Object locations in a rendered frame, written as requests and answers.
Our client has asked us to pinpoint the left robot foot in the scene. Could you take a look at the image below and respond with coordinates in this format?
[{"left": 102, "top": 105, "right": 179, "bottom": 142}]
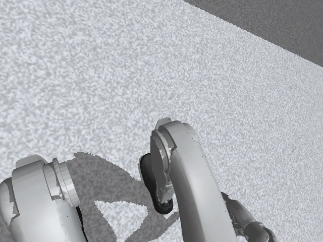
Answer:
[{"left": 76, "top": 206, "right": 88, "bottom": 242}]

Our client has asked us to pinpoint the right robot hand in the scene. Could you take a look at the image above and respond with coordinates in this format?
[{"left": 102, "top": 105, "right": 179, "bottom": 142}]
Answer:
[{"left": 221, "top": 192, "right": 256, "bottom": 237}]

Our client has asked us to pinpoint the right robot arm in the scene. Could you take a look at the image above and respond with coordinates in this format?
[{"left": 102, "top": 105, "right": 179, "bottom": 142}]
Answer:
[{"left": 243, "top": 221, "right": 279, "bottom": 242}]

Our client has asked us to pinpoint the right robot foot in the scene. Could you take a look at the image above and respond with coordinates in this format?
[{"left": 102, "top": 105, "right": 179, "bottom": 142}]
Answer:
[{"left": 140, "top": 153, "right": 173, "bottom": 215}]

